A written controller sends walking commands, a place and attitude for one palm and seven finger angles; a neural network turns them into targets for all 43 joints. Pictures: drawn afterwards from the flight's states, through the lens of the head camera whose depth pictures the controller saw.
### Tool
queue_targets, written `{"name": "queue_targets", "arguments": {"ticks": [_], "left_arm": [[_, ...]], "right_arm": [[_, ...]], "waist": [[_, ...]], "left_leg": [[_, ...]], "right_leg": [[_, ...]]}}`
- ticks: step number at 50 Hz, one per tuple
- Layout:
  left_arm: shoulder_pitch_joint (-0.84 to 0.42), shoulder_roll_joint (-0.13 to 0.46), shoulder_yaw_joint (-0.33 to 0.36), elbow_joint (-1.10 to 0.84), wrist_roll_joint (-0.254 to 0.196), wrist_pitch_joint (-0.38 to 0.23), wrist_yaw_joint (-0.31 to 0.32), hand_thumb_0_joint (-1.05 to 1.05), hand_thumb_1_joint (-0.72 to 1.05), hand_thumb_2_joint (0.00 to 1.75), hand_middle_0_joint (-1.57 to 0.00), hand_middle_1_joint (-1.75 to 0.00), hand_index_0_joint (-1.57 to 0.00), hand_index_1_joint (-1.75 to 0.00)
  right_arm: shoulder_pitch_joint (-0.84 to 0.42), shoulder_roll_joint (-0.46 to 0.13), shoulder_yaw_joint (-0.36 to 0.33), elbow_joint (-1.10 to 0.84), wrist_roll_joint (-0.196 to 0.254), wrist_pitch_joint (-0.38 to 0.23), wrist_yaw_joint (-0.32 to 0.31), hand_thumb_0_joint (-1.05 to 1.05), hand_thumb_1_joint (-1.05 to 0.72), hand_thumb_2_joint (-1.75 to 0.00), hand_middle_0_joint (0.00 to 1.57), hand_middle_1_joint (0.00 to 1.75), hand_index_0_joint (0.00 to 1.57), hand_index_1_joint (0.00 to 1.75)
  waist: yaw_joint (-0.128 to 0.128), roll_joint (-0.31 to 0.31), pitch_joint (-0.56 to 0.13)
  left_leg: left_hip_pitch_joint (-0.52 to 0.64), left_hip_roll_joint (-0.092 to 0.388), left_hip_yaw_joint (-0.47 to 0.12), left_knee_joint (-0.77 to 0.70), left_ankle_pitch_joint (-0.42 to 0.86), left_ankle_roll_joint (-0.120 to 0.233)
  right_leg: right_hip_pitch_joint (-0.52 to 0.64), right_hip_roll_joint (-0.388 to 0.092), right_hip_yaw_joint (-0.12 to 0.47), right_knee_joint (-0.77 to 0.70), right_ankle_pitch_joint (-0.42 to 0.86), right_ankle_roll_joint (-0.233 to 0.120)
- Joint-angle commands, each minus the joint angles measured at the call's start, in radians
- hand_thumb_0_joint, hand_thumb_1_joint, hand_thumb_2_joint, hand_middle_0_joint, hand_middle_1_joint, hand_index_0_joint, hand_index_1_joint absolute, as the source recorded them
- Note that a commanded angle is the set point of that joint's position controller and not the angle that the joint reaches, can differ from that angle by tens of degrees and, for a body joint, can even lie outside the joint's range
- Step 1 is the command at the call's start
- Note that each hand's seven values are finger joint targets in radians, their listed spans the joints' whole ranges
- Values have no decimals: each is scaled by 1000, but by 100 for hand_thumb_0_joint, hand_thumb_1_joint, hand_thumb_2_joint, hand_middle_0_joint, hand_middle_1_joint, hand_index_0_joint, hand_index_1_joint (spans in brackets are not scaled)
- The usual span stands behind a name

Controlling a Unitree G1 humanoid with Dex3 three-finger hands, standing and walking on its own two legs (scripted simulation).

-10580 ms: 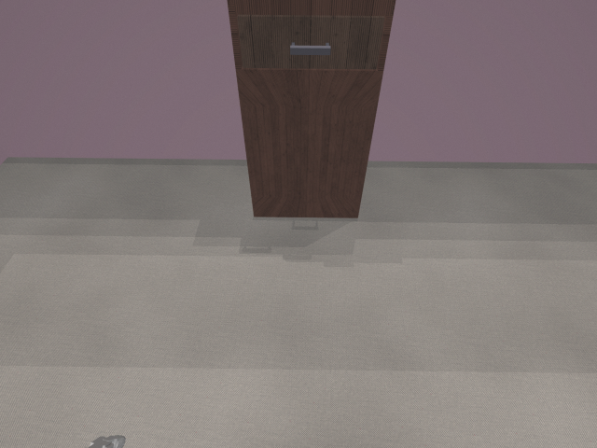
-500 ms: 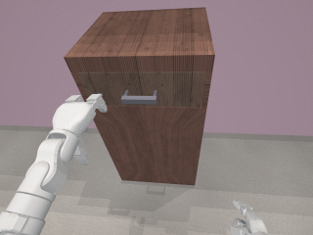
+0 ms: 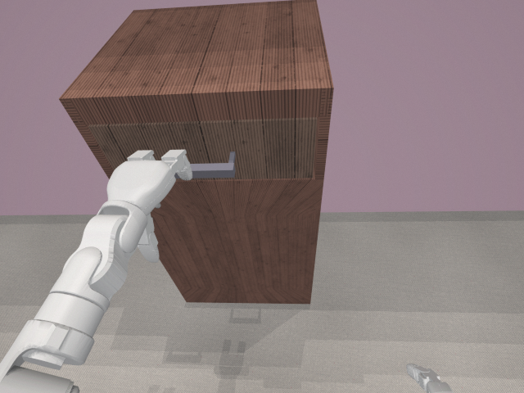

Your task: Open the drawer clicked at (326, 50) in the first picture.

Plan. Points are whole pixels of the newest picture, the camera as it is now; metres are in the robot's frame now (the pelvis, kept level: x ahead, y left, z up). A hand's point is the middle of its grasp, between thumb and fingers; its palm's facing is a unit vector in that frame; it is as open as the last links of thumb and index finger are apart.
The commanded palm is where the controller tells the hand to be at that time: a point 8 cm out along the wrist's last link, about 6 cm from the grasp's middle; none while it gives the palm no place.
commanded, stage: move the hooked fingers above the handle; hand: left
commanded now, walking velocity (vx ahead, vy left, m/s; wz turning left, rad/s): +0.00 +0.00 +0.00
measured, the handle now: (205, 163) +0.53 +0.17 +0.03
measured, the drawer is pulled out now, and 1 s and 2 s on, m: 0.00 0.00 0.00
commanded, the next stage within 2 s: none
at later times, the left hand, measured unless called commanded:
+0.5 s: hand (198, 180) +0.43 +0.15 +0.09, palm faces -0.01 -0.07 -1.00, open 13.8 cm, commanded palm +0.42 +0.19 +0.15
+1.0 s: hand (229, 157) +0.49 +0.11 +0.09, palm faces +0.05 -0.09 -0.99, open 13.8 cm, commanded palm +0.48 +0.17 +0.14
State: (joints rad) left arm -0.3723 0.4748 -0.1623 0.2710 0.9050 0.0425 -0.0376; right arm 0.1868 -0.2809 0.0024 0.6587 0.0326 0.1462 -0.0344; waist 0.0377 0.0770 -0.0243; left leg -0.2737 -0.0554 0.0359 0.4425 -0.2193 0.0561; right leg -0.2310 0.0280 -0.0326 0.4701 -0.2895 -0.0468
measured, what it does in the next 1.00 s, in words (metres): stands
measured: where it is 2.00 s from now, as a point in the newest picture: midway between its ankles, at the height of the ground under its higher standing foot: outside the picture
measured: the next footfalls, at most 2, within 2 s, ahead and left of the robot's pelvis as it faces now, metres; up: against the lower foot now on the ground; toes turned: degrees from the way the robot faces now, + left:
none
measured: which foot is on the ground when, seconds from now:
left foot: down 0.00-1.00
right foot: down 0.00-1.00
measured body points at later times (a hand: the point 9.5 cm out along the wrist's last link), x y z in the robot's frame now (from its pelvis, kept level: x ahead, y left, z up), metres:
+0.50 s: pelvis +0.02 -0.01 -0.01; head +0.06 -0.04 +0.44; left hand +0.43 +0.15 +0.14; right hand +0.17 -0.26 -0.14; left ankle +0.00 +0.09 -0.74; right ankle -0.03 -0.09 -0.74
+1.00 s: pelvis +0.02 -0.01 -0.01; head +0.07 -0.03 +0.43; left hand +0.48 +0.11 +0.14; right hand +0.06 -0.28 -0.15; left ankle +0.00 +0.09 -0.74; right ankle -0.03 -0.09 -0.74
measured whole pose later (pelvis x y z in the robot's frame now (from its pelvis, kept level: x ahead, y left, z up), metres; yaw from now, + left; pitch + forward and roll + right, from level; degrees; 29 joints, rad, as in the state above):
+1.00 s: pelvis +0.02 -0.01 -0.01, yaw -1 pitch +12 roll +1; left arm -0.82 0.35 -0.17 0.83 1.00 -0.01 0.21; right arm 0.29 -0.27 -0.03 0.70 0.03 0.14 -0.05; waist -0.08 0.05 -0.11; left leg -0.49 -0.03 0.06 0.58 -0.30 0.04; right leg -0.45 0.05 -0.01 0.61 -0.36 -0.06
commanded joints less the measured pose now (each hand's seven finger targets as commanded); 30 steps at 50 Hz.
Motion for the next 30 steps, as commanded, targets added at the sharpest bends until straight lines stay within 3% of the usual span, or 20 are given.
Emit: {"name": "queue_targets", "arguments": {"ticks": [1, 3, 6, 7, 8, 9, 11, 15, 18, 20, 22, 26, 28, 30], "left_arm": [[-404, 305, 256, -177, 1, -45, 106, 0, -50, 30, -30, -120, -30, -120], [-439, 264, 229, -149, 6, -33, 139, 0, -50, 30, -30, -120, -30, -120], [-431, 262, 229, -81, 24, 12, 167, 0, -50, 30, -30, -120, -30, -120], [-441, 239, 195, -63, 34, 30, 167, 0, -50, 30, -30, -120, -30, -120], [-453, 200, 154, -62, 32, 48, 162, 0, -50, 30, -30, -120, -30, -120], [-450, 211, 157, -54, 40, 65, 155, 0, -50, 30, -30, -120, -30, -120], [-457, 148, 87, -30, 38, 93, 119, 0, -50, 30, -30, -120, -30, -120], [-533, 101, 13, -69, 23, 84, 66, 0, -50, 30, -30, -120, -30, -120], [-586, 146, 55, -75, 27, 35, 66, 0, -50, 30, -30, -120, -30, -120], [-615, 162, 86, -40, 36, 7, 92, 0, -50, 30, -30, -120, -30, -120], [-652, 203, 136, -32, 45, -13, 135, 0, -50, 30, -30, -120, -30, -120], [-628, 234, 204, 119, 69, 29, 218, 0, -50, 30, -30, -120, -30, -120], [-637, 187, 156, 165, 86, 70, 237, 0, -50, 30, -30, -120, -30, -120], [-671, 131, 86, 231, 102, 120, 232, 0, -50, 30, -30, -120, -30, -120]], "right_arm": [[-90, -101, -42, -133, 3, -41, -2, 0, -90, -90, 20, 30, 20, 30], [-87, -90, -42, -127, 7, -40, 2, 0, -90, -90, 20, 30, 20, 30], [-88, -97, -48, -118, 9, -33, 7, 0, -90, -90, 20, 30, 20, 30], [-82, -98, -48, -115, 9, -28, 7, 0, -90, -90, 20, 30, 20, 30], [-78, -98, -50, -120, 10, -27, 10, 0, -90, -90, 20, 30, 20, 30], [-76, -103, -53, -119, 12, -23, 12, 0, -90, -90, 20, 30, 20, 30], [-78, -107, -55, -132, 16, -12, 12, 0, -90, -90, 20, 30, 20, 30], [-66, -104, -56, -145, 13, -2, 5, 0, -90, -90, 20, 30, 20, 30], [-48, -100, -55, -139, 6, -1, -2, 0, -90, -90, 20, 30, 20, 30], [-30, -94, -53, -125, 6, 1, -5, 0, -90, -90, 20, 30, 20, 30], [-20, -90, -54, -116, 2, -1, -1, 0, -90, -90, 20, 30, 20, 30], [-11, -85, -53, -92, 0, 2, 6, 0, -90, -90, 20, 30, 20, 30], [-14, -82, -52, -92, 2, 3, 9, 0, -90, -90, 20, 30, 20, 30], [-11, -90, -55, -87, 8, 10, 13, 0, -90, -90, 20, 30, 20, 30]], "waist": [[26, -75, -311], [23, -72, -308], [20, -73, -332], [11, -67, -336], [1, -80, -350], [-4, -72, -360], [-26, -104, -358], [-50, -112, -374], [-43, -105, -394], [-39, -108, -382], [-22, -83, -415], [-2, -110, -409], [-9, -110, -401], [-35, -92, -378]], "left_leg": [[107, 13, -44, 11, 331, -5], [90, 12, -35, 17, 346, -8], [85, 14, -25, 27, 352, -12], [86, 15, -21, 32, 363, -11], [95, 17, -19, 41, 371, -8], [97, 18, -18, 45, 381, -8], [96, 14, -22, 56, 382, -4], [125, 9, -30, 77, 387, 5], [121, 6, -38, 90, 401, 5], [107, 9, -38, 91, 410, 1], [105, 12, -39, 95, 435, -4], [46, 15, -25, 94, 435, -14], [27, 18, -14, 89, 414, -14], [37, 24, -8, 87, 398, -16]], "right_leg": [[90, -11, 60, -23, 363, 1], [85, -17, 58, -8, 394, 3], [81, -14, 62, 0, 403, 4], [73, -16, 58, 8, 413, 5], [72, -18, 59, 11, 438, 8], [72, -18, 60, 15, 452, 8], [66, -17, 59, 16, 478, 12], [43, -21, 59, 25, 511, 20], [44, -21, 63, 42, 532, 17], [28, -18, 56, 50, 518, 13], [37, -16, 57, 62, 515, 7], [50, -12, 53, 73, 521, 4], [42, -13, 52, 74, 506, 6], [1, -10, 45, 65, 470, 5]]}}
